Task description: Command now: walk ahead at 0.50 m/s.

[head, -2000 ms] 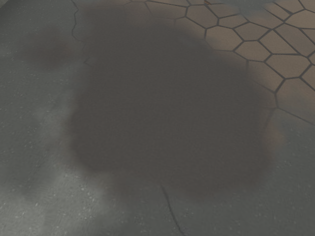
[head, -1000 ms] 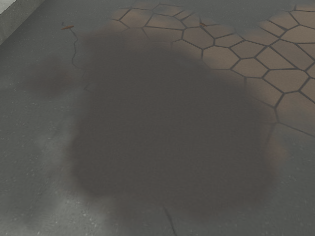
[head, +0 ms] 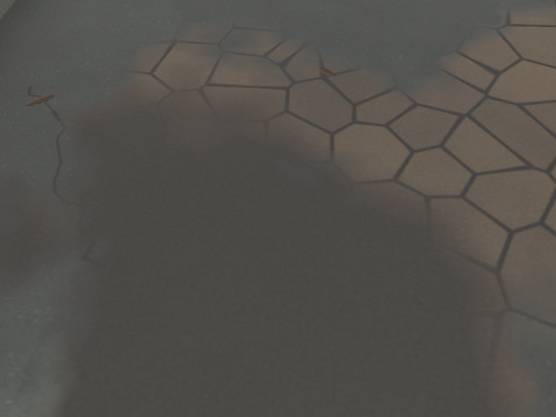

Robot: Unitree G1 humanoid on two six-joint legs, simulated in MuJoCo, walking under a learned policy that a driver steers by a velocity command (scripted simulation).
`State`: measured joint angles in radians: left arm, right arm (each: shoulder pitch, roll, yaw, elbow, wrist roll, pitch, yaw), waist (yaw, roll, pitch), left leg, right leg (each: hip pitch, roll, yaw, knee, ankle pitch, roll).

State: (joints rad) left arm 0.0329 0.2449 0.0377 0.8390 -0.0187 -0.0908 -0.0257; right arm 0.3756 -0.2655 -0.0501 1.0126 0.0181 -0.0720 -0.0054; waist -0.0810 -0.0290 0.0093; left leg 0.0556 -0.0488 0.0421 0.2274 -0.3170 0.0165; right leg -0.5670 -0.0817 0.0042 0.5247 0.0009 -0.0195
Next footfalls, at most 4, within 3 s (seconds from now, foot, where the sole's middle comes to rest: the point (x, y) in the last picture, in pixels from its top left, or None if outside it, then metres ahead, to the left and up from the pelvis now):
0.04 right None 0.21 -0.13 -0.77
0.58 left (232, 408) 0.51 0.11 -0.77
1.12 right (351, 317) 0.72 -0.21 -0.77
1.62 left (324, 214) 1.07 -0.18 -0.77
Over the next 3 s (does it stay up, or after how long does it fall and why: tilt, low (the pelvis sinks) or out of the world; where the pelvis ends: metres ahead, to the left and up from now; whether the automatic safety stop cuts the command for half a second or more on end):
stays up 1.14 -0.43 0.00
